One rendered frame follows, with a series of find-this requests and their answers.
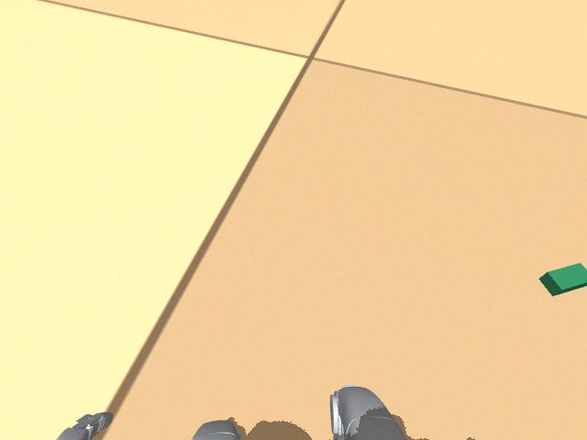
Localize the left robot hand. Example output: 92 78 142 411
56 412 113 440

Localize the carton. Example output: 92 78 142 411
539 263 587 296

